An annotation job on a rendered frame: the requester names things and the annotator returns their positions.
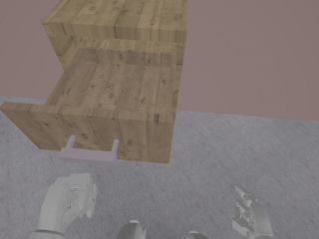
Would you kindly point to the cabinet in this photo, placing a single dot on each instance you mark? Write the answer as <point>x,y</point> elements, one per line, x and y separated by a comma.
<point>139,25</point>

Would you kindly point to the handle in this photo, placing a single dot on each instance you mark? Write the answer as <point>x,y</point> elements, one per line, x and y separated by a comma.
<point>89,156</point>

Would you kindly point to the drawer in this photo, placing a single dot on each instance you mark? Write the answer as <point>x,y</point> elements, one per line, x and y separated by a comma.
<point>105,94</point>

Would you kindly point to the right robot hand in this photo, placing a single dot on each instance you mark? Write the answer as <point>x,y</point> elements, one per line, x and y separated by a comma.
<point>255,221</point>

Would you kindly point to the left robot forearm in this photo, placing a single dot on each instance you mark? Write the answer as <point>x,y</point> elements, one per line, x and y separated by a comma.
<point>46,234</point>

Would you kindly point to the left robot hand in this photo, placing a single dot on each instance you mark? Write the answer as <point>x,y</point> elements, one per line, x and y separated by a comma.
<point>76,191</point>

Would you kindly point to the robot left shin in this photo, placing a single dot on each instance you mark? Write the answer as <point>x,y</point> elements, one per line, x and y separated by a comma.
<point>134,221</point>

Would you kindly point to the robot left thigh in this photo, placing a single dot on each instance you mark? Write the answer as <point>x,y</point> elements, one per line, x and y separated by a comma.
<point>132,230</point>

